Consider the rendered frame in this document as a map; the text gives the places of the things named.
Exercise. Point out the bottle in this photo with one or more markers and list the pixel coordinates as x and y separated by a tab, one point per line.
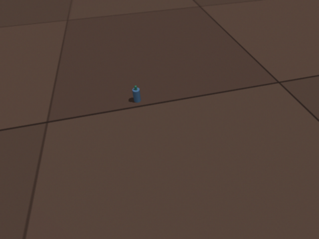
136	94

